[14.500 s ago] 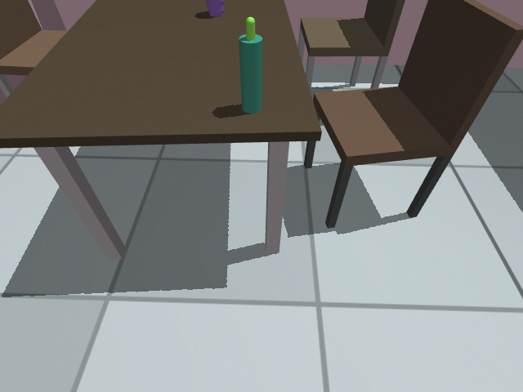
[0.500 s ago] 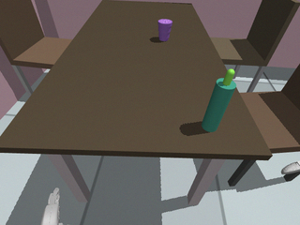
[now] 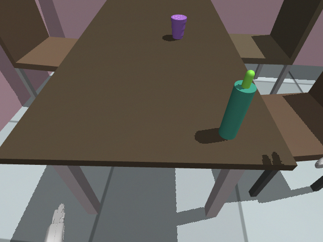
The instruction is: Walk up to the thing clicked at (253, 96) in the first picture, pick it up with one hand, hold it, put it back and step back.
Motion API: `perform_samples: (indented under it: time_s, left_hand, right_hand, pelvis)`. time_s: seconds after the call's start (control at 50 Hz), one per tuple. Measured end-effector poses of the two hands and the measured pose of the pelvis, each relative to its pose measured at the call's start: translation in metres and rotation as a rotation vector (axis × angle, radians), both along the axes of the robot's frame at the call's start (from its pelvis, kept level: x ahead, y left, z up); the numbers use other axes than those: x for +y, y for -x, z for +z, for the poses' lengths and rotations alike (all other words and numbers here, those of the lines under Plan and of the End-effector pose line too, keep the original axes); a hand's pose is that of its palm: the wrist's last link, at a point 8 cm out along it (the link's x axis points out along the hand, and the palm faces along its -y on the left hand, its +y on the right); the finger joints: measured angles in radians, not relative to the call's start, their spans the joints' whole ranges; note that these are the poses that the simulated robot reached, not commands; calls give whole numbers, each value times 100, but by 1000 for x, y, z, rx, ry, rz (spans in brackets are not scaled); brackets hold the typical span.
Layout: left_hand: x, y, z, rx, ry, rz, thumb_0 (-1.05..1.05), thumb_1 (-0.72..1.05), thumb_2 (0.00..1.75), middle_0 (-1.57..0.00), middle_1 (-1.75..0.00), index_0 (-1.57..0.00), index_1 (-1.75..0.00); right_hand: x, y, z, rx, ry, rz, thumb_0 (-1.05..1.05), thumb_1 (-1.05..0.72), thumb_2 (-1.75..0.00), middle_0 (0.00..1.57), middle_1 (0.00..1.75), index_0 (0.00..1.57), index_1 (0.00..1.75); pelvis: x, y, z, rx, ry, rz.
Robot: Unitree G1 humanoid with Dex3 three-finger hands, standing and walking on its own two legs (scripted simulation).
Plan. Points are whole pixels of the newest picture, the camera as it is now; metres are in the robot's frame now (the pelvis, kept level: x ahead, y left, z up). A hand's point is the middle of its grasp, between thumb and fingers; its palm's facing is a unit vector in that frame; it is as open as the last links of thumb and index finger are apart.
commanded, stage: go down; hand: right
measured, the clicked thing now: (237, 106) +0.47 -0.21 +0.09
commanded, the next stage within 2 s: approach in 2.00 s
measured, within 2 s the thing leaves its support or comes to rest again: neither
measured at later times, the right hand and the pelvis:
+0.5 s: hand out of the picture +0.36 -0.36 +0.18, palm faces +0.17 +0.98 +0.00, open 17.2 cm; pelvis +0.01 +0.00 +0.00, yaw +1 degrees
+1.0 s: hand out of the picture +0.38 -0.38 +0.18, palm faces +0.18 +0.98 +0.01, open 17.0 cm; pelvis +0.01 -0.01 -0.01, yaw +1 degrees
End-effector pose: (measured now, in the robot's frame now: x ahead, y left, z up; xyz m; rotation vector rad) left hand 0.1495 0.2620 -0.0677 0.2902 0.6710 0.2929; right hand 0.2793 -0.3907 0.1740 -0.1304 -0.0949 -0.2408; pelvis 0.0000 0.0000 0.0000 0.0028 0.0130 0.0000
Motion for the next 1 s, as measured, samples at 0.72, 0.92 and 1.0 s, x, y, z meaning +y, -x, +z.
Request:
perform_samples:
  time_s: [0.72,0.92,1.0]
  left_hand:
    - [-6,-2,-8,28,-33,-22,-1,-59,9,-6,-4,-5,-7]
    - [-3,0,-8,49,-54,-6,-1,-59,9,-6,-5,-5,-7]
    - [-3,1,-5,29,-55,-1,-1,-59,9,-6,-5,-5,-7]
  right_hand:
    - [-31,-56,-1,97,-147,58,-1,46,-6,6,4,6,5]
    - [-34,-67,0,91,-146,62,-1,44,-6,6,4,6,5]
    - [-36,-69,4,88,-148,65,-1,43,-6,7,4,6,5]
  pelvis:
    - [-2,-16,-5,91,-10,8]
    - [-6,-14,-7,103,-16,12]
    - [-7,-12,-7,104,-18,14]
